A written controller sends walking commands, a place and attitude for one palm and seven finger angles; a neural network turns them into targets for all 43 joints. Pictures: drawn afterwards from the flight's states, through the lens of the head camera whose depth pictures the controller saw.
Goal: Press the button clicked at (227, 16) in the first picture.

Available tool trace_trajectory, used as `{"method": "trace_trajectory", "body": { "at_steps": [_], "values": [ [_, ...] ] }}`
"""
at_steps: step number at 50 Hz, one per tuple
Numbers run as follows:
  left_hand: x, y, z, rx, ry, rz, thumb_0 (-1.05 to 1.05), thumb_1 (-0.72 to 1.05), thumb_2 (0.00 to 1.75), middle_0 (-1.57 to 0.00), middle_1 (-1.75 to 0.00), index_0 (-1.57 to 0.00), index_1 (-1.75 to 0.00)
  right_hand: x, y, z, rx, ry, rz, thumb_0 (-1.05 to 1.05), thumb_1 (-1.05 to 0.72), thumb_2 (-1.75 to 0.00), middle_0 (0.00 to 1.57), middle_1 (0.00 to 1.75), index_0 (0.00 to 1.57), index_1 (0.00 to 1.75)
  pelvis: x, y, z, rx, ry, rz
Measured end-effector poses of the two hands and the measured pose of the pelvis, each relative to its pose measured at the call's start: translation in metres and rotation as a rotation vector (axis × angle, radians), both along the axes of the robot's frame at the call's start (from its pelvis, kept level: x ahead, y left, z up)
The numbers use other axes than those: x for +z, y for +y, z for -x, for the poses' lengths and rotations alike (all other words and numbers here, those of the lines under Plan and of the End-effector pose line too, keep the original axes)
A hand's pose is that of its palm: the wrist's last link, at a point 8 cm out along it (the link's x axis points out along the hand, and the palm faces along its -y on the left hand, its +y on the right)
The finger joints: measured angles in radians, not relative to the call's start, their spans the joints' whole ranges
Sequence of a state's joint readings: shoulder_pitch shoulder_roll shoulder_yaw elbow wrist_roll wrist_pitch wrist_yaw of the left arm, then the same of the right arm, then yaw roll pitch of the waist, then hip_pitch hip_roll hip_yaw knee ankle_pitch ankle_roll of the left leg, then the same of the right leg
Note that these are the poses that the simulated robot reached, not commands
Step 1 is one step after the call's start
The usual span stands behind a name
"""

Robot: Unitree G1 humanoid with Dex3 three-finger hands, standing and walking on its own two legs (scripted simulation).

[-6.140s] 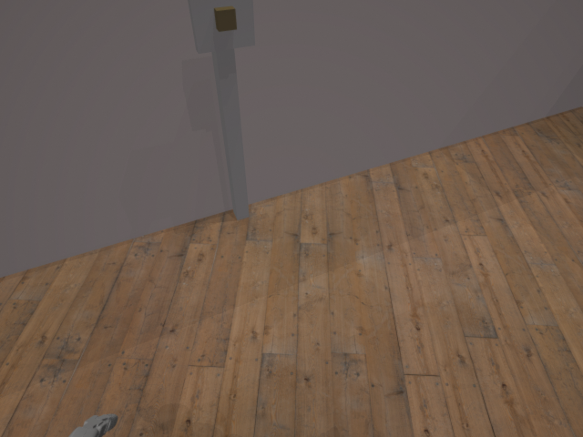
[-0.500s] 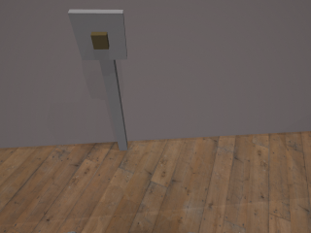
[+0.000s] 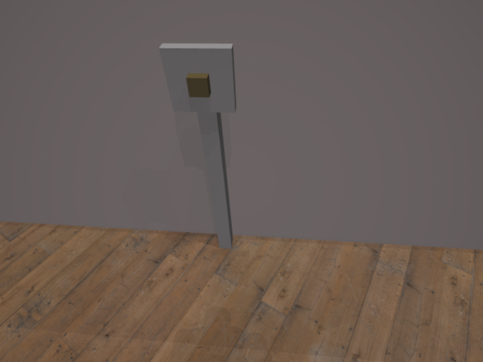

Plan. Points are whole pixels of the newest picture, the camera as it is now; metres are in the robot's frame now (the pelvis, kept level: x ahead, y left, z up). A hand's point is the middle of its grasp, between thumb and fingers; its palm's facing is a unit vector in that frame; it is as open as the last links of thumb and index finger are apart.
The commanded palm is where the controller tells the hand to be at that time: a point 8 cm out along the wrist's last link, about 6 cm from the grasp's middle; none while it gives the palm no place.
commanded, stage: take the last steps up to it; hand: left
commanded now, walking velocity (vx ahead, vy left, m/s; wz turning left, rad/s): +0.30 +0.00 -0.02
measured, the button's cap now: (199, 84) +0.74 +0.18 +0.10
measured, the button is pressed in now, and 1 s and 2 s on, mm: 0 0 0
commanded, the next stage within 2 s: come to a stop and stand still in 0.60 s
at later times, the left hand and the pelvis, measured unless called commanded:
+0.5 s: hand (129, 347) +0.18 +0.26 -0.19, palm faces +0.02 -0.99 -0.17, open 7.4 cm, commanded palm none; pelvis +0.13 +0.08 -0.01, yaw -2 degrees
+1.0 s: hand (174, 271) +0.35 +0.21 -0.17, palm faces -0.02 -0.96 -0.27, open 7.2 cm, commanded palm none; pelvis +0.25 +0.02 -0.01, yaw -3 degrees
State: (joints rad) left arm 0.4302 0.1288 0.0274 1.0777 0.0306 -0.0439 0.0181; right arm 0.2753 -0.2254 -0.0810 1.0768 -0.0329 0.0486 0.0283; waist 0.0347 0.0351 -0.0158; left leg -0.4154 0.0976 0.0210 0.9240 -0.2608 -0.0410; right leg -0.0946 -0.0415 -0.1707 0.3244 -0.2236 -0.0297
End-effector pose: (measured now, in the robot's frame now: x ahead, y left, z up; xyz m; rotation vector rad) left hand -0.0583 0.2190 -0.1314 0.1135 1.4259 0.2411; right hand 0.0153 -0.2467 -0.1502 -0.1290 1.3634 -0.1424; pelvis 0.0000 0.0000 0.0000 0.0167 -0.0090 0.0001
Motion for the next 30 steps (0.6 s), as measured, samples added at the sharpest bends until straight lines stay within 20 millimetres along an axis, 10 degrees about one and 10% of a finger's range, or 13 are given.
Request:
{"method": "trace_trajectory", "body": {
  "at_steps": [7,12,22,30],
  "values": [
    [-0.012,0.009,0.046,0.087,0.192,0.090,0.01,0.91,0.90,-0.20,-0.30,-0.20,-0.30,0.009,0.045,-0.074,0.074,-0.100,0.014,0.01,-0.91,-0.90,0.19,0.30,0.20,0.30,-0.006,0.031,-0.027,0.001,0.008,0.027],
    [-0.030,0.033,0.028,0.063,0.265,0.137,0.01,0.91,0.90,-0.20,-0.30,-0.20,-0.30,0.009,0.084,-0.113,0.059,-0.204,0.028,0.00,-0.91,-0.90,0.19,0.30,0.20,0.30,-0.017,0.059,-0.052,-0.024,-0.005,0.036],
    [-0.029,0.089,-0.176,-0.076,-0.073,0.066,0.01,0.91,0.90,-0.19,-0.30,-0.19,-0.30,0.018,0.095,-0.086,-0.066,-0.061,0.080,-0.02,-0.95,-0.90,0.20,0.30,0.20,0.30,-0.004,0.078,-0.112,-0.038,-0.010,0.032],
    [-0.019,0.078,-0.319,-0.184,-0.216,0.032,0.01,0.92,0.90,-0.19,-0.30,-0.19,-0.30,0.004,0.123,-0.047,-0.164,0.187,-0.015,0.00,-0.92,-0.90,0.20,0.30,0.20,0.30,-0.011,0.066,-0.168,-0.049,-0.001,0.017]
  ]
}}
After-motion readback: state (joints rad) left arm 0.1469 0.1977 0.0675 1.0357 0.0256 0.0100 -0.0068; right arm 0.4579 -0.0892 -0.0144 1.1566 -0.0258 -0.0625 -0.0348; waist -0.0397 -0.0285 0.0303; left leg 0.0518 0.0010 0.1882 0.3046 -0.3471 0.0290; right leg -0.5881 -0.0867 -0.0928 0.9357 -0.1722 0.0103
